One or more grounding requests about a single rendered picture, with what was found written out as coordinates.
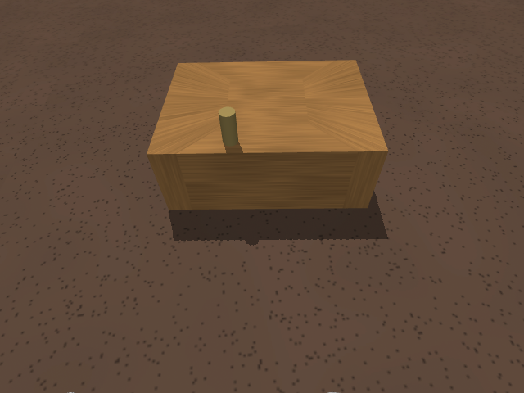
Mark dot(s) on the can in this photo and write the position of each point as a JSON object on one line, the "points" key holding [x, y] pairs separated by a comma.
{"points": [[228, 125]]}

